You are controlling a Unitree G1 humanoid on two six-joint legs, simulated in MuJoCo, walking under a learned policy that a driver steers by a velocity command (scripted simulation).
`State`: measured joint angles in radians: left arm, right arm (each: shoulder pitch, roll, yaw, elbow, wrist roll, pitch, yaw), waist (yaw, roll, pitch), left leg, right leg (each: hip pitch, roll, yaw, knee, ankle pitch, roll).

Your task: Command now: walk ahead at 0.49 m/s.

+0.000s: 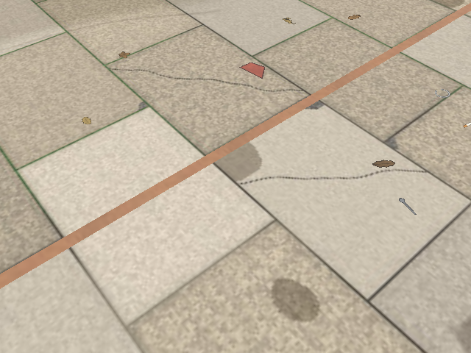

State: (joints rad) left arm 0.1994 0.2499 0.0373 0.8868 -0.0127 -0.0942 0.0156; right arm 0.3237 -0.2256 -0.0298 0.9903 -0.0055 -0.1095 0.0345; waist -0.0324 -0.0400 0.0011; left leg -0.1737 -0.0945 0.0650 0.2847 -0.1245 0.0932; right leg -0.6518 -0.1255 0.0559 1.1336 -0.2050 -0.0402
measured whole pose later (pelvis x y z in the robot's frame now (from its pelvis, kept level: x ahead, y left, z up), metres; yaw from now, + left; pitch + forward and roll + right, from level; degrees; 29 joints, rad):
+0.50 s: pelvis +0.27 -0.08 +0.00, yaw +1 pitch +1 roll +0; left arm 0.28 0.23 0.04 0.92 0.00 -0.11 -0.04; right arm 0.23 -0.28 -0.04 0.93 0.02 -0.09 0.00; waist 0.02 0.04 0.00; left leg -0.58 0.10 -0.03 1.12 -0.24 0.05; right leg -0.22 0.04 -0.06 0.34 -0.15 -0.07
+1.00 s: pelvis +0.55 -0.01 -0.01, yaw +1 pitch +2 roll +0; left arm 0.30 0.26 0.05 0.96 -0.02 -0.10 0.00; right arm 0.17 -0.24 -0.05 0.90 0.00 -0.10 0.03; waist 0.00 -0.03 0.03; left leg -0.35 -0.03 0.07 0.47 -0.15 0.07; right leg -0.42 -0.05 0.03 1.19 -0.36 -0.05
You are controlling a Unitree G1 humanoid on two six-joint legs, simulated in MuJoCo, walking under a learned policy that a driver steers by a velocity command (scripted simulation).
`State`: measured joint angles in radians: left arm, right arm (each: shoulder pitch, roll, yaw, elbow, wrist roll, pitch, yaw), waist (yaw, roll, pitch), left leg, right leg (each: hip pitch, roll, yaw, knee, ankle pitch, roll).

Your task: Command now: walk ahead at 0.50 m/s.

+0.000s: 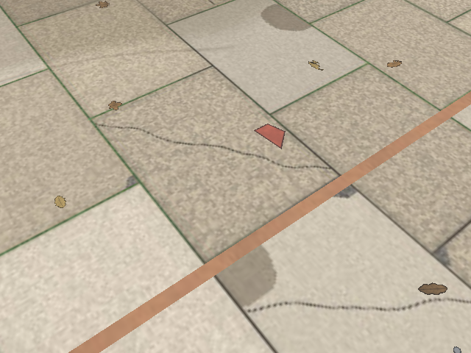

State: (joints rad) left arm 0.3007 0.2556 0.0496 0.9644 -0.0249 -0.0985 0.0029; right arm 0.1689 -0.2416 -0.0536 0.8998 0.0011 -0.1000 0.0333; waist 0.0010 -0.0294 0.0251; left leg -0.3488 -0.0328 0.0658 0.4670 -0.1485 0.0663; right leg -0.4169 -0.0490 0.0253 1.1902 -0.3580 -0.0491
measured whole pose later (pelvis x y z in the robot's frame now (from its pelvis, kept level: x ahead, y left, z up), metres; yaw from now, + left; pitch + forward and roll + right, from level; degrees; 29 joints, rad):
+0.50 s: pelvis +0.28 -0.06 -0.01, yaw +1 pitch +2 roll +1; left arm 0.06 0.24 0.06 0.85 -0.01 -0.11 -0.03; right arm 0.36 -0.25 -0.05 1.02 0.03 -0.07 0.00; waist -0.04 0.01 0.03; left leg -0.19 -0.01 -0.04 0.98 -0.49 0.03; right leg -0.47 0.00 -0.06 0.57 -0.14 -0.06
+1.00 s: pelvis +0.51 -0.02 -0.02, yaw +14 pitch +2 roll -2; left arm 0.21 0.27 0.07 0.92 0.01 -0.04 0.04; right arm 0.08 -0.26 -0.08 0.79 0.00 -0.04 0.03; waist 0.01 0.01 0.06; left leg -0.52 -0.03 0.04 0.59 -0.11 0.10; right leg -0.19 -0.04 -0.16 0.89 -0.57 0.04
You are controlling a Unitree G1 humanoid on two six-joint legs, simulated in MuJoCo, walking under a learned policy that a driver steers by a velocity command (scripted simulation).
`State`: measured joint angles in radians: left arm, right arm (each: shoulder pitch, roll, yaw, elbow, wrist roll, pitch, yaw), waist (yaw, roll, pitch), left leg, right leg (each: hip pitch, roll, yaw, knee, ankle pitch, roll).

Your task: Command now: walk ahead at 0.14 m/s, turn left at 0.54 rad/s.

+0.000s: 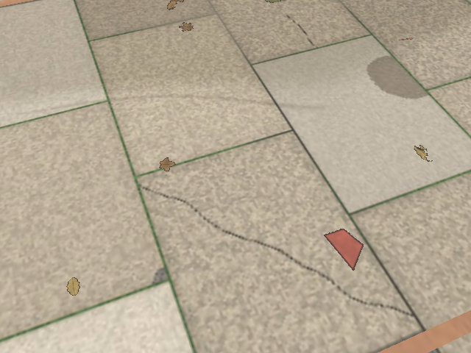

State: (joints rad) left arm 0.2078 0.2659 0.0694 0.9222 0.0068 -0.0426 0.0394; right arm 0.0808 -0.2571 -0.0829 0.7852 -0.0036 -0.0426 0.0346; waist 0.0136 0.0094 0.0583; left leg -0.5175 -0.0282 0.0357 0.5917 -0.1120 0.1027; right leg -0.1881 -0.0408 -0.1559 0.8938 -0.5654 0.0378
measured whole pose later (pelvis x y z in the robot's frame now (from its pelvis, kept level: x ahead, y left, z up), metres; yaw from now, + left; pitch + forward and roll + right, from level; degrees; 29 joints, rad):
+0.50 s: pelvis +0.08 -0.03 +0.02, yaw +9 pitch +2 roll +0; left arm 0.21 0.25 0.05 0.88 0.02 -0.02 0.03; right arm 0.15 -0.24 -0.04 0.76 -0.02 0.00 -0.01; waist 0.01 0.03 0.00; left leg -0.37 -0.09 -0.08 0.53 -0.21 0.04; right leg -0.29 -0.03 0.03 0.54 -0.29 0.03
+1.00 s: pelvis +0.11 -0.04 +0.01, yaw +9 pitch -1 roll +0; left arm 0.21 0.23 0.03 0.94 0.00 -0.02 0.02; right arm 0.17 -0.22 -0.05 0.86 0.00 0.01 -0.02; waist 0.01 0.00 0.02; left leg -0.29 -0.06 -0.08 0.57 -0.27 0.02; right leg -0.19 0.00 0.01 0.55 -0.34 0.00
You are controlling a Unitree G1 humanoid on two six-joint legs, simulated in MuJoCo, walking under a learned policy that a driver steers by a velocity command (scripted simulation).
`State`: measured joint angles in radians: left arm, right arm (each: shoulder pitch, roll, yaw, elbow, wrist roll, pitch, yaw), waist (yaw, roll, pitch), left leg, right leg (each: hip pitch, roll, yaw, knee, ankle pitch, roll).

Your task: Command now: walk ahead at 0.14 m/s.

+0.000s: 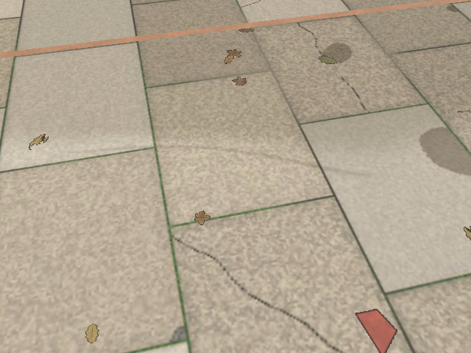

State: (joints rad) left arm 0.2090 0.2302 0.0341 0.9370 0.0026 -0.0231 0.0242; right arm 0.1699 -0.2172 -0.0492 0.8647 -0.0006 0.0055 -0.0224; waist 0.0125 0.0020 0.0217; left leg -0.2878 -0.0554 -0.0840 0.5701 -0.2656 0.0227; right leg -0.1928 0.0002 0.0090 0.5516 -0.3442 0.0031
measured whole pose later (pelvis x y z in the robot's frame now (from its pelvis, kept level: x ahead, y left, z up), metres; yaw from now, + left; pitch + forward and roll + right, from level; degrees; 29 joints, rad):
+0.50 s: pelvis +0.15 +0.02 +0.01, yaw +0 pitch +2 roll +0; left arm 0.08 0.28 0.05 0.84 -0.02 -0.09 -0.02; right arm 0.43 -0.21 -0.03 0.98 0.00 -0.07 0.00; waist -0.07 -0.04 0.00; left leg 0.05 -0.05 -0.01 0.19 -0.27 0.05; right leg -0.65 -0.10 -0.01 0.76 -0.07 0.00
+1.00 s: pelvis +0.43 -0.05 +0.02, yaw +0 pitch +1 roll -2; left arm 0.34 0.25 0.05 0.94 0.00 -0.10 -0.02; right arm 0.13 -0.28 -0.06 0.86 0.00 -0.07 -0.01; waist 0.06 0.03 0.01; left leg -0.70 0.15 -0.06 0.83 -0.01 0.01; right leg -0.08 0.09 -0.05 0.22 -0.15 -0.08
